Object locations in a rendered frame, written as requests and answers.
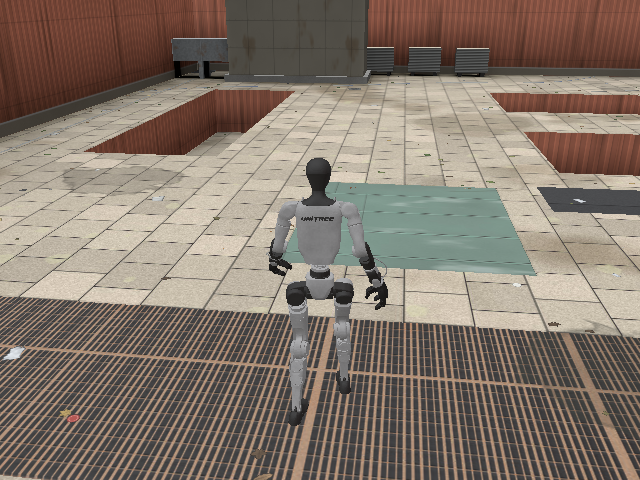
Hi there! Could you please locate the robot left hand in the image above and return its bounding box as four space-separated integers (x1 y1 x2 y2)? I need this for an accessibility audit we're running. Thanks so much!
269 259 292 276

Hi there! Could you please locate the robot left forearm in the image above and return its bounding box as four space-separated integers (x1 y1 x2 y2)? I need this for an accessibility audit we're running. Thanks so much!
269 238 283 266

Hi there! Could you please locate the right robot upper arm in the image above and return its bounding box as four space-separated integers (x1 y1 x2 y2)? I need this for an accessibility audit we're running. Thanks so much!
339 201 368 258

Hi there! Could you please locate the robot right forearm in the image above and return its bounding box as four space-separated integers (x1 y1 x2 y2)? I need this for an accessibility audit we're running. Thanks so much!
359 242 384 288

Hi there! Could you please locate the right robot shin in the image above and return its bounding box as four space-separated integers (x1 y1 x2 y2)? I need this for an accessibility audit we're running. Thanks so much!
336 322 351 381

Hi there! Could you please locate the left robot upper arm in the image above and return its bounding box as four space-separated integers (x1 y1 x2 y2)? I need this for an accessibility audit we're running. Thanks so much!
272 201 299 253

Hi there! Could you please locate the robot right hand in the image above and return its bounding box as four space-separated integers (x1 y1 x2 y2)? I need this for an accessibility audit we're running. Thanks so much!
365 279 388 310

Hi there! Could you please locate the humanoid robot torso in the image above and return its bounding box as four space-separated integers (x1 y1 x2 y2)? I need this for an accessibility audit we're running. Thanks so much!
295 197 343 300

